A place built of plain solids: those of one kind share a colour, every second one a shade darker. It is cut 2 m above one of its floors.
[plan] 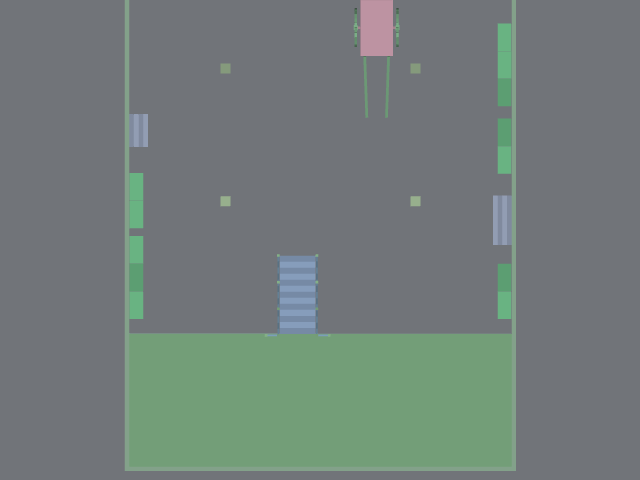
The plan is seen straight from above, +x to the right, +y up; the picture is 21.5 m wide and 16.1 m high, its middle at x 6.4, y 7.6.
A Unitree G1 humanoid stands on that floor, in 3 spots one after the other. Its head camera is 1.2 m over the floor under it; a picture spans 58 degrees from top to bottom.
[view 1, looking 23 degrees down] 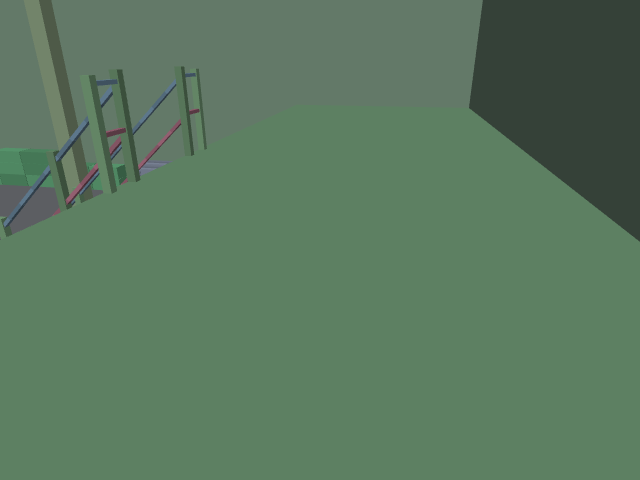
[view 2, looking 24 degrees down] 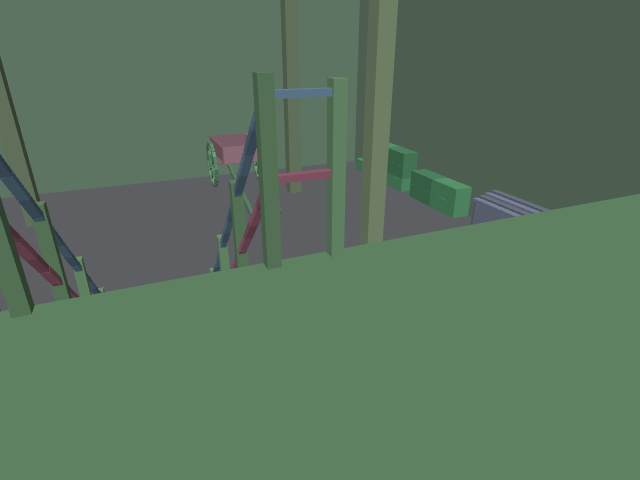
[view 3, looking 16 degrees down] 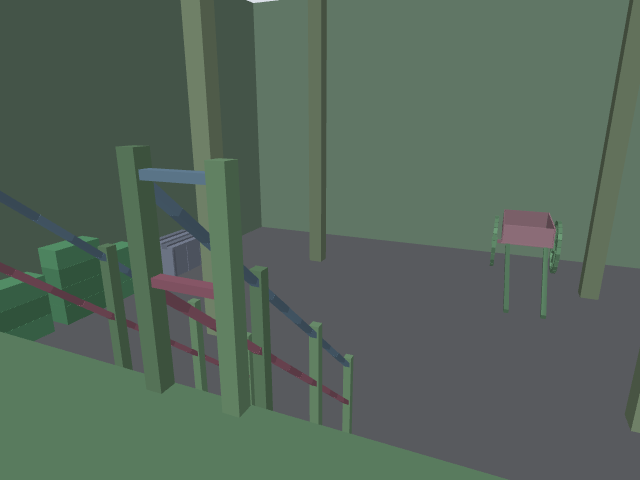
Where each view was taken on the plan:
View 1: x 1.00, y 1.73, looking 10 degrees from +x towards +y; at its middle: loft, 3.07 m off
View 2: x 5.65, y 2.15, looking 67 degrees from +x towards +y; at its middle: ground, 9.21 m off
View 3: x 7.65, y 3.09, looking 113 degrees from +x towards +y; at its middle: post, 11.41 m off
